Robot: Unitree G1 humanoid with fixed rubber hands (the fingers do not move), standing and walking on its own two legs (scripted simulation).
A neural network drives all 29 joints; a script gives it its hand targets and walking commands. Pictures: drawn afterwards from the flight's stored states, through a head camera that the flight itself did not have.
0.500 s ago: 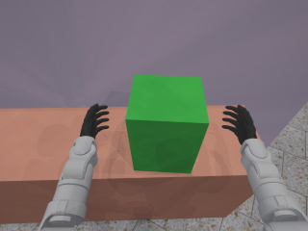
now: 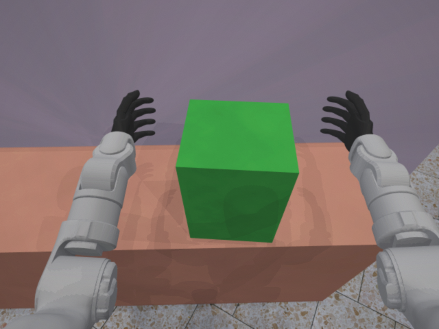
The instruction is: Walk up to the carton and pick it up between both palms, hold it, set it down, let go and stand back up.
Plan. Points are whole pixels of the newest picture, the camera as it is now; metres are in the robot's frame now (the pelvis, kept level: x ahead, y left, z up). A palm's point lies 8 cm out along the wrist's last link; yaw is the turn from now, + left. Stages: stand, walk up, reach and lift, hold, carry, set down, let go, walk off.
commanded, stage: reach and lift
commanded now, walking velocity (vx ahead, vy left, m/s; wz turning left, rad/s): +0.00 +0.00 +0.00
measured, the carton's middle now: (234, 177) +0.43 -0.02 -0.02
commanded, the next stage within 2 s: none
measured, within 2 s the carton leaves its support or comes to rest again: neither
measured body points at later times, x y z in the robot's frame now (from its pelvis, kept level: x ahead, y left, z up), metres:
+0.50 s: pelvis +0.00 +0.00 +0.00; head +0.03 +0.00 +0.45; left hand +0.46 +0.18 +0.15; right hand +0.46 -0.23 +0.15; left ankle -0.04 +0.13 -0.75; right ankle +0.04 -0.12 -0.75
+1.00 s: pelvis -0.01 -0.01 -0.03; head +0.07 -0.01 +0.42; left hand +0.44 +0.17 +0.04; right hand +0.44 -0.23 +0.04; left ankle -0.04 +0.13 -0.75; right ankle +0.04 -0.12 -0.75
